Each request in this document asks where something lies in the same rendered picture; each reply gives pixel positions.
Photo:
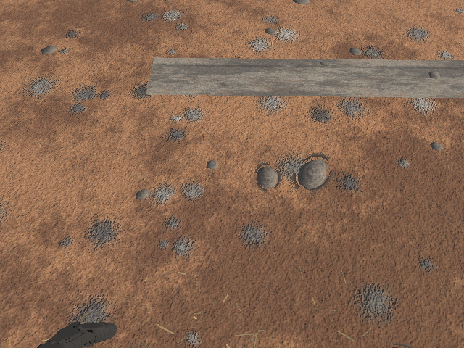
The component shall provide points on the left robot hand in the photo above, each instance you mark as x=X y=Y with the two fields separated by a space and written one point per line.
x=78 y=335

